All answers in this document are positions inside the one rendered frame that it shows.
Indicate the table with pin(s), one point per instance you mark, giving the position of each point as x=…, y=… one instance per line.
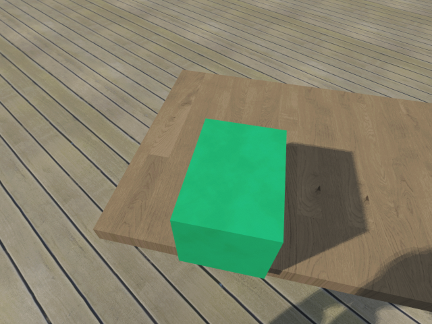
x=358, y=190

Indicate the carton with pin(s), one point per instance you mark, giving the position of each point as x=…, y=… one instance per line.
x=229, y=214

